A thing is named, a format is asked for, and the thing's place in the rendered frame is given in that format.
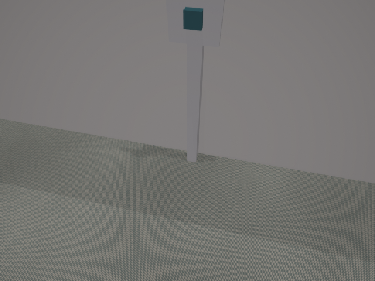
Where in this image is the button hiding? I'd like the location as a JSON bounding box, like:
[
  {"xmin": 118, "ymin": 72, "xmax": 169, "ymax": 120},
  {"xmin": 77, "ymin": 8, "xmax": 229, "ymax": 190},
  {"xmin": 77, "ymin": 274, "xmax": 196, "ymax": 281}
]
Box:
[{"xmin": 183, "ymin": 7, "xmax": 203, "ymax": 31}]

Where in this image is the panel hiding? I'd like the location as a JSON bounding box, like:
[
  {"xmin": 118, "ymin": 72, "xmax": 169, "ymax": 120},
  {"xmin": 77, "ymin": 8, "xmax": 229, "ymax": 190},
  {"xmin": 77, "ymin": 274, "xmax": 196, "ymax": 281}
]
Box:
[{"xmin": 166, "ymin": 0, "xmax": 225, "ymax": 162}]

